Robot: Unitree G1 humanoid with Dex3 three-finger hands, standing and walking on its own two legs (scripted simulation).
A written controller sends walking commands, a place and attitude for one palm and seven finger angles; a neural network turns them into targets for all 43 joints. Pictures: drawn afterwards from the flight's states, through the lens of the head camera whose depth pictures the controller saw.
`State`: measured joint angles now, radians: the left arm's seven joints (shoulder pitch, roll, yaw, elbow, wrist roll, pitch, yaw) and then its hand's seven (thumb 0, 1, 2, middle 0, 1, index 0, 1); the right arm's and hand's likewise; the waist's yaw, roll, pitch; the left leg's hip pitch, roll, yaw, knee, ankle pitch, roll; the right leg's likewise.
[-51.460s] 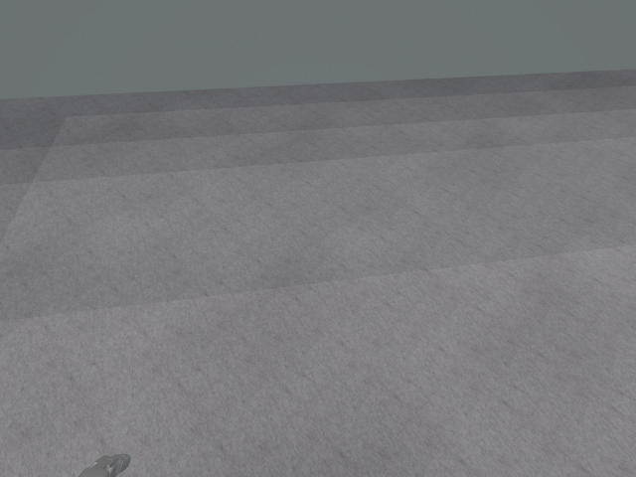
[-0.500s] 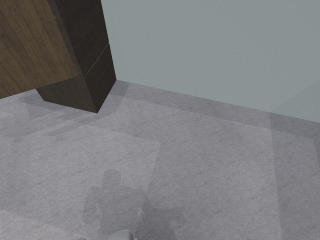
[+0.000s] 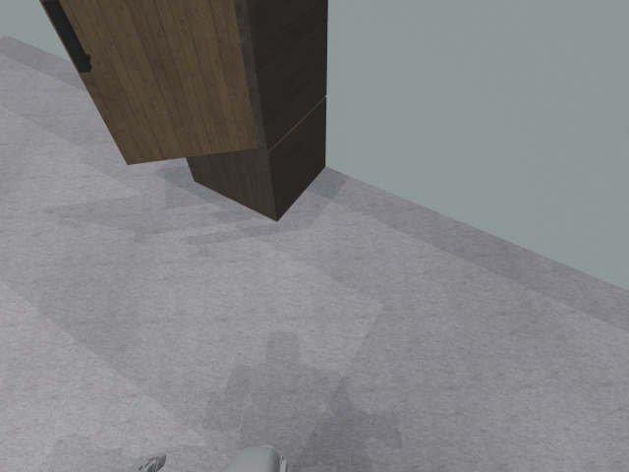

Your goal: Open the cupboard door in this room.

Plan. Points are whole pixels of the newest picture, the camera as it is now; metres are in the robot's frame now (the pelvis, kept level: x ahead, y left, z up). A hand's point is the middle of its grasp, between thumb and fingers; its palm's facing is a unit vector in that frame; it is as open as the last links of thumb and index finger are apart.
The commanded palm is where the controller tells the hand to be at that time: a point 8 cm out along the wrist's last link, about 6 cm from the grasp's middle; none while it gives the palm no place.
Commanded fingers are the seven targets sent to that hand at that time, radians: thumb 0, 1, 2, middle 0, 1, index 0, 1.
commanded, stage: turn to face it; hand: left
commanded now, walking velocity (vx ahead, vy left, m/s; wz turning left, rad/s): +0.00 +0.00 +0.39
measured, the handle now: (70, 32) +0.98 +0.61 +0.06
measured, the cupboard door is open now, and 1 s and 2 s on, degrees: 43 43 43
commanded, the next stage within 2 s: take the last steps up to it in 0.28 s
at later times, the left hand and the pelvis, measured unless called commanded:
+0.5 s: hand out of the picture +0.05 +0.21 -0.16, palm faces +0.21 -0.94 -0.26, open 7.4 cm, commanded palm none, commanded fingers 0.00 0.90 0.90 -0.20 -0.30 -0.20 -0.30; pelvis +0.02 +0.00 -0.01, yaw +10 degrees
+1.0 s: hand out of the picture +0.07 +0.30 -0.17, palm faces +0.32 -0.92 -0.20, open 7.4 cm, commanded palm none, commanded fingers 0.00 0.90 0.90 -0.20 -0.30 -0.20 -0.30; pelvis +0.12 +0.10 +0.00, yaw +16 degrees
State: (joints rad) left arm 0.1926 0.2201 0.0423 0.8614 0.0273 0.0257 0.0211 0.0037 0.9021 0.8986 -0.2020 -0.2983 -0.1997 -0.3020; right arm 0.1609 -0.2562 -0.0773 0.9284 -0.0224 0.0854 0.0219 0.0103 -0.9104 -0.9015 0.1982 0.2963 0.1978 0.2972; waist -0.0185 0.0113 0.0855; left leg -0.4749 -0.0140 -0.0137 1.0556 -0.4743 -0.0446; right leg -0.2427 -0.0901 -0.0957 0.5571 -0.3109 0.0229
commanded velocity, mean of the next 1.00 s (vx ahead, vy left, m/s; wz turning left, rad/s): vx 0.19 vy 0.08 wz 0.18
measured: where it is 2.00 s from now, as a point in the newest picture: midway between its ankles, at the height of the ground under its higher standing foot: (244, 382)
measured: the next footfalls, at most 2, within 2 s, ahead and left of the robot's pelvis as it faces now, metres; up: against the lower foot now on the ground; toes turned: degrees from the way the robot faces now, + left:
left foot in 0.16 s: +0.04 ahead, +0.13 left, +0.00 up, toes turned +8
right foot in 0.46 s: +0.08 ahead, -0.12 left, +0.00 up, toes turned +6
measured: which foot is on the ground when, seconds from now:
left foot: up 0.00-0.14, down 0.16-0.46, up 0.48-0.80, down 0.82-1.00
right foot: down 0.00-0.16, up 0.18-0.44, down 0.46-0.82, up 0.84-1.00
